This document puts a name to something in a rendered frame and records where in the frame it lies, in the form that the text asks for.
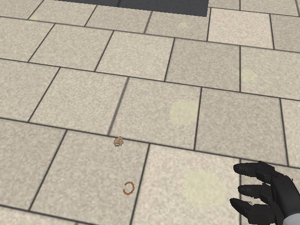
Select right robot hand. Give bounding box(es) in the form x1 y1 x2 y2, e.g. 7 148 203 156
230 160 300 225

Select right robot forearm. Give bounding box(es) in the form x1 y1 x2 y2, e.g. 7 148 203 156
282 213 300 225

